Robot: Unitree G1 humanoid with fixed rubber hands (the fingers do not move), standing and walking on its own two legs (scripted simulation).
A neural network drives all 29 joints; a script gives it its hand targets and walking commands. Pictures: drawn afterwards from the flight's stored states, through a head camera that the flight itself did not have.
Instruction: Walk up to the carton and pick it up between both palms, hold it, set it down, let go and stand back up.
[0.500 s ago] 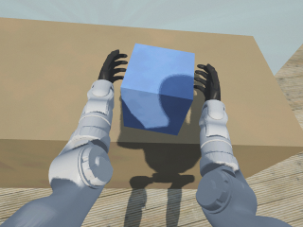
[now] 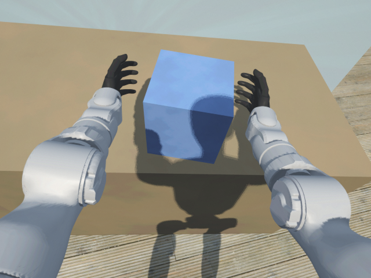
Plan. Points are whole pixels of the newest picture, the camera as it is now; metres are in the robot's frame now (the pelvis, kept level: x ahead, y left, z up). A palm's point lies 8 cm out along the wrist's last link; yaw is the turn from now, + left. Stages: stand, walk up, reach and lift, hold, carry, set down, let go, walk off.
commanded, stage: set down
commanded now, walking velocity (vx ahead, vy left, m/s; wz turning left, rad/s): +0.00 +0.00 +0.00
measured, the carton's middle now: (188, 109) +0.51 -0.05 +0.04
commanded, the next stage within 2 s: none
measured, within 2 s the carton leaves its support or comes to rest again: neither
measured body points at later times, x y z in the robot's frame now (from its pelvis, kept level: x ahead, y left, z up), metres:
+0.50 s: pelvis -0.02 -0.01 +0.00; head +0.05 +0.02 +0.44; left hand +0.51 +0.14 +0.18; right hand +0.46 -0.21 +0.18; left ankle -0.04 +0.12 -0.73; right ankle +0.00 -0.13 -0.73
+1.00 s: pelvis -0.02 -0.01 +0.01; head +0.03 +0.02 +0.46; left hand +0.50 +0.14 +0.21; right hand +0.45 -0.21 +0.20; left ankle -0.04 +0.12 -0.73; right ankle +0.00 -0.13 -0.73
